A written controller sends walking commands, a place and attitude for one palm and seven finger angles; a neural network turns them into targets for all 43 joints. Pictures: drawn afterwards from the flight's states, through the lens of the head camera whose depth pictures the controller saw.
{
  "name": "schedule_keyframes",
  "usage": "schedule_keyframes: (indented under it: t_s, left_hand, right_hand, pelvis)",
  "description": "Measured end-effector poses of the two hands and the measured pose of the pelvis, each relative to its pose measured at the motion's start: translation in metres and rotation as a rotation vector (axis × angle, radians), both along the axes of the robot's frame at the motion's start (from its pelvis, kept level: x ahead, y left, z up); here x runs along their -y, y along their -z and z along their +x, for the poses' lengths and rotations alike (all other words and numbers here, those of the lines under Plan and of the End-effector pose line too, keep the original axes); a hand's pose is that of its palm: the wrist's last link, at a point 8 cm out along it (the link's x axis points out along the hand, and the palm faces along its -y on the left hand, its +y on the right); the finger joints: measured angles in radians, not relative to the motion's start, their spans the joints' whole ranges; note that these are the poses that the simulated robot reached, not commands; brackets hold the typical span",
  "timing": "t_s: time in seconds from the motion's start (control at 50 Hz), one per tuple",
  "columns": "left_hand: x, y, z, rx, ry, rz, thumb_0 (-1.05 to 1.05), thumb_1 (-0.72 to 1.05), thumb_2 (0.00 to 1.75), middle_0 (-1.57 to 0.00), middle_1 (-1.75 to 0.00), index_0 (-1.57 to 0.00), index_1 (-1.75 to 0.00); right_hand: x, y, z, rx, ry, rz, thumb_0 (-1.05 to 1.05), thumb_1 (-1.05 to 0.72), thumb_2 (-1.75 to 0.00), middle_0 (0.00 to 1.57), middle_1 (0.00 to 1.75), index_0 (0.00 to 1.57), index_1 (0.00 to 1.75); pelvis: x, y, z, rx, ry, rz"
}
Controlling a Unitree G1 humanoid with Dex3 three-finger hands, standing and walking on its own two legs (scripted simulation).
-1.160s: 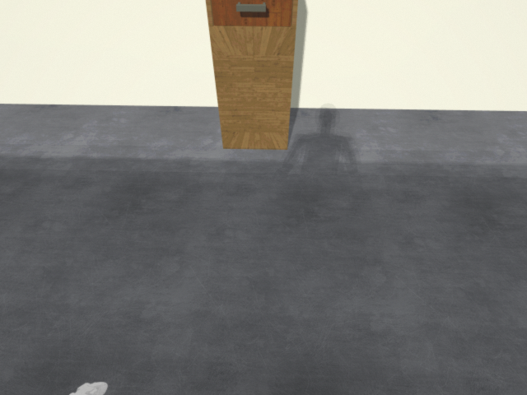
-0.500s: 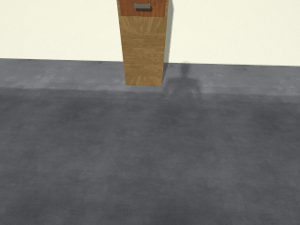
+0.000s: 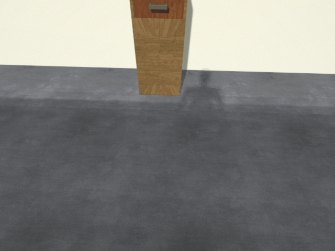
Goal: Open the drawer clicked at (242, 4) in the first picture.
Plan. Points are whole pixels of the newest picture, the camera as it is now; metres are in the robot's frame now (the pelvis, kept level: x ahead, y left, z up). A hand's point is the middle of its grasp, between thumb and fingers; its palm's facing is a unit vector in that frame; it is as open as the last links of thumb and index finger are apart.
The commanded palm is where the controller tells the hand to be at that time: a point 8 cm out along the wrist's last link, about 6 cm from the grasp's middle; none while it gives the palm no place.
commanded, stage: look at it before walking up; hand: left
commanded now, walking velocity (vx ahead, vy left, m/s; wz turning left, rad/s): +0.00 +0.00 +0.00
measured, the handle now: (158, 6) +1.57 +0.16 +0.02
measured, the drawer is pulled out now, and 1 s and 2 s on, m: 0.00 0.00 0.00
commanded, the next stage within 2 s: walk to a spot facing it in 0.38 s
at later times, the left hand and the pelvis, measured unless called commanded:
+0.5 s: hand out of the picture +0.07 +0.25 -0.16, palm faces -0.03 -0.94 -0.33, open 7.4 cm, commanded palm none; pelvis +0.01 +0.00 +0.00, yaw +0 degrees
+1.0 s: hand out of the picture +0.15 +0.19 -0.19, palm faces -0.09 -0.99 -0.13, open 7.4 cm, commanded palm none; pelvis +0.13 +0.02 -0.01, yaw -5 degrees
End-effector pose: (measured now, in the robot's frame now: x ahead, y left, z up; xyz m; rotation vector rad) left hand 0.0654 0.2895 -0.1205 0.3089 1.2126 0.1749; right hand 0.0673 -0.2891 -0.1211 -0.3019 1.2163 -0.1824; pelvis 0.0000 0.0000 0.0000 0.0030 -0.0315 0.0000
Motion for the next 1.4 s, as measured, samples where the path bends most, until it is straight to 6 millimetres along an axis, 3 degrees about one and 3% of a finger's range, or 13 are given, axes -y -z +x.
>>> schedule_keyframes:
  t_s: [0.54, 0.68, 0.84, 0.88, 0.94, 1.04, 1.12, 1.18, 1.22, 1.32, 1.4]
  left_hand:
    - [-0.004, 0.000, 0.004, -0.021, -0.012, 0.007, 0.01, 0.90, 0.90, -0.20, -0.30, -0.20, -0.30]
    - [0.017, 0.021, -0.010, -0.091, -0.036, -0.065, 0.00, 0.91, 0.90, -0.20, -0.30, -0.20, -0.30]
    - [0.036, 0.050, -0.030, -0.272, -0.073, -0.171, 0.01, 0.91, 0.90, -0.20, -0.30, -0.20, -0.30]
    - [0.038, 0.050, -0.017, -0.306, -0.048, -0.176, 0.01, 0.91, 0.90, -0.20, -0.30, -0.20, -0.30]
    - [0.042, 0.047, 0.025, -0.275, -0.021, -0.184, 0.01, 0.91, 0.90, -0.20, -0.30, -0.20, -0.30]
    - [0.053, 0.041, 0.131, -0.134, 0.042, -0.173, 0.02, 0.92, 0.90, -0.20, -0.30, -0.20, -0.30]
    - [0.069, 0.039, 0.222, -0.007, 0.110, -0.144, 0.01, 0.93, 0.90, -0.19, -0.29, -0.19, -0.30]
    - [0.081, 0.044, 0.273, 0.096, 0.127, -0.119, 0.01, 0.92, 0.90, -0.19, -0.29, -0.19, -0.30]
    - [0.087, 0.043, 0.288, 0.117, 0.113, -0.120, 0.01, 0.92, 0.90, -0.19, -0.29, -0.19, -0.30]
    - [0.102, 0.037, 0.294, 0.048, 0.093, -0.139, 0.00, 0.92, 0.90, -0.19, -0.29, -0.19, -0.29]
    - [0.097, 0.035, 0.293, -0.011, 0.051, -0.143, 0.00, 0.94, 0.90, -0.20, -0.30, -0.20, -0.30]
  right_hand:
    - [-0.004, -0.001, 0.020, 0.006, -0.012, -0.003, 0.00, -0.90, -0.89, 0.20, 0.30, 0.20, 0.30]
    - [-0.027, 0.016, 0.007, -0.046, 0.021, 0.049, 0.00, -0.90, -0.89, 0.20, 0.30, 0.20, 0.30]
    - [-0.070, 0.030, -0.013, -0.122, 0.132, 0.086, 0.00, -0.91, -0.89, 0.20, 0.30, 0.20, 0.30]
    - [-0.082, 0.029, -0.026, -0.141, 0.179, 0.095, 0.00, -0.91, -0.89, 0.20, 0.30, 0.20, 0.30]
    - [-0.100, 0.023, -0.052, -0.240, 0.241, 0.121, 0.00, -0.91, -0.89, 0.20, 0.30, 0.20, 0.30]
    - [-0.122, 0.011, -0.085, -0.447, 0.325, 0.179, 0.00, -0.91, -0.89, 0.20, 0.30, 0.20, 0.30]
    - [-0.121, 0.012, -0.085, -0.560, 0.382, 0.215, 0.00, -0.90, -0.89, 0.20, 0.30, 0.20, 0.30]
    - [-0.103, 0.025, -0.061, -0.587, 0.399, 0.225, 0.01, -0.90, -0.89, 0.20, 0.30, 0.20, 0.30]
    - [-0.085, 0.033, -0.027, -0.536, 0.391, 0.211, 0.01, -0.90, -0.89, 0.20, 0.30, 0.20, 0.30]
    - [-0.040, 0.039, 0.106, -0.249, 0.306, 0.152, 0.01, -0.91, -0.89, 0.20, 0.30, 0.20, 0.29]
    - [-0.023, 0.026, 0.212, -0.031, 0.237, 0.129, 0.00, -0.91, -0.89, 0.20, 0.30, 0.19, 0.29]
  pelvis:
    - [-0.003, -0.001, 0.012, -0.008, 0.000, 0.000]
    - [-0.005, 0.007, 0.034, -0.019, 0.021, -0.011]
    - [-0.023, 0.020, 0.080, -0.022, 0.069, -0.011]
    - [-0.024, 0.018, 0.092, -0.014, 0.077, -0.014]
    - [-0.021, 0.014, 0.110, -0.011, 0.082, -0.017]
    - [-0.010, 0.013, 0.145, -0.018, 0.097, -0.016]
    - [0.007, 0.023, 0.181, -0.014, 0.111, -0.020]
    - [0.024, 0.037, 0.211, -0.003, 0.108, -0.008]
    - [0.030, 0.037, 0.224, 0.005, 0.099, -0.018]
    - [0.036, 0.021, 0.259, -0.001, 0.092, -0.029]
    - [0.035, 0.013, 0.290, -0.011, 0.091, -0.035]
